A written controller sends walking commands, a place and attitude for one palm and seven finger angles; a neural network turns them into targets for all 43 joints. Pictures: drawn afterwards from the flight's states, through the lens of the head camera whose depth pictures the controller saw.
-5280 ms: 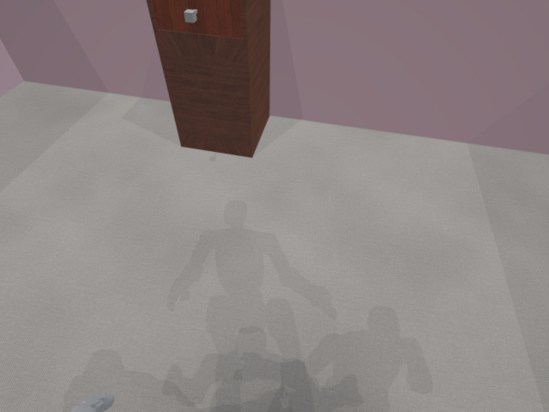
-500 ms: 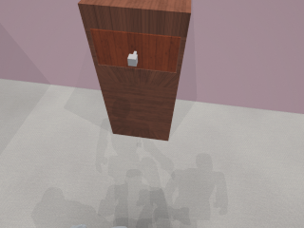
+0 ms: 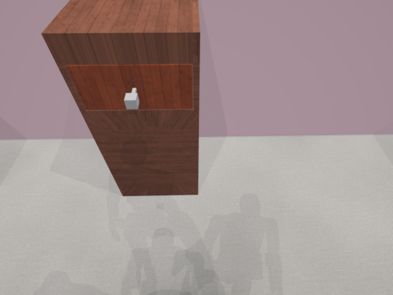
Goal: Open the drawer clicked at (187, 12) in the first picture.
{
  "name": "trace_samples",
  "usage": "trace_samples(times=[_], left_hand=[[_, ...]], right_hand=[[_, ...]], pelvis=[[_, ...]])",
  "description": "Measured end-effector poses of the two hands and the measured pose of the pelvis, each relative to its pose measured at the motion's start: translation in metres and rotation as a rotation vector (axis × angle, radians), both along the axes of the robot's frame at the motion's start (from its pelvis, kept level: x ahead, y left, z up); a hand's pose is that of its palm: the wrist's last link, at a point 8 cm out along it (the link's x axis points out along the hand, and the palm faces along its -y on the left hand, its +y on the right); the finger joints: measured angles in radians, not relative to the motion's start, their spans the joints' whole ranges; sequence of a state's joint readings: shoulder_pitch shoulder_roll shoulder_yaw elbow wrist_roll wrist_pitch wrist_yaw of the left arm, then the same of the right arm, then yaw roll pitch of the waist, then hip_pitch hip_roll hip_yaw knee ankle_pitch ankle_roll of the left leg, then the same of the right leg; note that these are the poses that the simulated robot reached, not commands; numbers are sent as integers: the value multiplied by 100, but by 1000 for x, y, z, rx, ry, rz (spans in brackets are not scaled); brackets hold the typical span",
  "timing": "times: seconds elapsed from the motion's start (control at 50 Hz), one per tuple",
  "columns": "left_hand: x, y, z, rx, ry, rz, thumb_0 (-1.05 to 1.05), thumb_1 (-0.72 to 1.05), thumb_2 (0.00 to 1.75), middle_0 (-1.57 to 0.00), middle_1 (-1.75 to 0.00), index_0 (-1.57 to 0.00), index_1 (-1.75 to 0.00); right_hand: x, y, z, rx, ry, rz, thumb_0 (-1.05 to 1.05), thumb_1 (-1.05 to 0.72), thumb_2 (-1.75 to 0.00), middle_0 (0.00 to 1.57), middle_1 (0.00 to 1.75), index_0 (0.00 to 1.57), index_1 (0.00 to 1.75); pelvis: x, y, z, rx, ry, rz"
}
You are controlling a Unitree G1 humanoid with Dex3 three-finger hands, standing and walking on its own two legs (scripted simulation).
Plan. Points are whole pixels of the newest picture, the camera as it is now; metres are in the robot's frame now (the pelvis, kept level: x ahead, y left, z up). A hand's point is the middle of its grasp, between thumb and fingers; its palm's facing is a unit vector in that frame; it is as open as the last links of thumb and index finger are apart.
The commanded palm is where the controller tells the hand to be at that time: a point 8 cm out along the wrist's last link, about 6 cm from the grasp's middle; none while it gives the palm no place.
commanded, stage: take the last steps up to it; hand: left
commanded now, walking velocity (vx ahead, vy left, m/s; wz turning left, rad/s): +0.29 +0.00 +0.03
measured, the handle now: (132, 97) +0.70 +0.21 -0.02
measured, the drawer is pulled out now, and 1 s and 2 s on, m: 0.00 0.00 0.00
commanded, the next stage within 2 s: come to a stop and stand still in 0.40 s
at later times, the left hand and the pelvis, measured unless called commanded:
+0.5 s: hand out of the picture +0.07 +0.13 -0.18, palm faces +0.15 -0.98 -0.15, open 7.3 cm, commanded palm none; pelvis +0.16 -0.01 -0.01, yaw +3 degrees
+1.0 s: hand (141, 246) +0.27 +0.15 -0.16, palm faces +0.04 -0.94 -0.33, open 7.4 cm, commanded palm none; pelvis +0.19 -0.06 -0.02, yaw +1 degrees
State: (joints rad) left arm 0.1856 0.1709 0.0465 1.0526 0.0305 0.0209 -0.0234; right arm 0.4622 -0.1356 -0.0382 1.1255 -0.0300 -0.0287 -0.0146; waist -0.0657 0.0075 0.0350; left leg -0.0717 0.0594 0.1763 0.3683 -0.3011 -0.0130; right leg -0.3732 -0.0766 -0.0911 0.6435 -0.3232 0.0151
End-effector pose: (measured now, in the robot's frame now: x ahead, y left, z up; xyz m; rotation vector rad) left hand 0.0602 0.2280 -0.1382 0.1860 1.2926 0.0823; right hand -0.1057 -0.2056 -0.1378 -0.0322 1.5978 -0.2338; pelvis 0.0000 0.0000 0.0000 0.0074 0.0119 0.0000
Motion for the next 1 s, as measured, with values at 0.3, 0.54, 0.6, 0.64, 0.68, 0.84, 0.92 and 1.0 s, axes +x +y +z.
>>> trace_samples(times=[0.3,0.54,0.6,0.64,0.68,0.84,0.92,1.0], left_hand=[[33,-35,13,58,-14,127,-2,94,90,-20,-30,-20,-30],[7,-40,-24,-66,300,250,0,91,90,-20,-30,-20,-30],[29,-29,-26,-52,307,240,0,91,90,-20,-30,-20,-30],[51,-21,-24,-36,281,224,1,91,90,-20,-30,-20,-30],[77,-15,-21,-19,241,202,1,91,90,-20,-30,-20,-30],[167,0,-8,75,38,135,0,91,90,-20,-30,-20,-30],[192,-13,3,118,-55,106,0,91,90,-20,-30,-20,-30],[197,-39,11,149,-99,65,0,91,90,-20,-30,-20,-30]], right_hand=[[214,-62,-12,0,-257,132,0,-91,-90,20,30,20,29],[403,-16,-8,-36,-464,302,0,-91,-90,20,30,20,29],[411,-4,-7,-45,-451,292,0,-91,-90,20,30,20,29],[409,1,-6,-41,-422,275,0,-91,-90,20,30,20,29],[407,1,-6,-45,-403,238,-1,-92,-90,20,30,20,30],[389,-42,-8,-67,-345,190,-2,-93,-90,21,30,21,30],[376,-72,-21,-52,-331,165,-1,-92,-90,21,30,21,30],[362,-99,-36,-19,-318,127,0,-91,-90,20,30,20,30]], pelvis=[[89,-37,4,3,-15,49],[177,-1,-19,-18,-14,55],[190,5,-18,0,-28,40],[196,6,-13,5,-32,35],[199,6,-10,7,-33,32],[196,-20,-7,7,-27,27],[194,-42,-13,18,-29,23],[191,-64,-18,29,-35,23]])
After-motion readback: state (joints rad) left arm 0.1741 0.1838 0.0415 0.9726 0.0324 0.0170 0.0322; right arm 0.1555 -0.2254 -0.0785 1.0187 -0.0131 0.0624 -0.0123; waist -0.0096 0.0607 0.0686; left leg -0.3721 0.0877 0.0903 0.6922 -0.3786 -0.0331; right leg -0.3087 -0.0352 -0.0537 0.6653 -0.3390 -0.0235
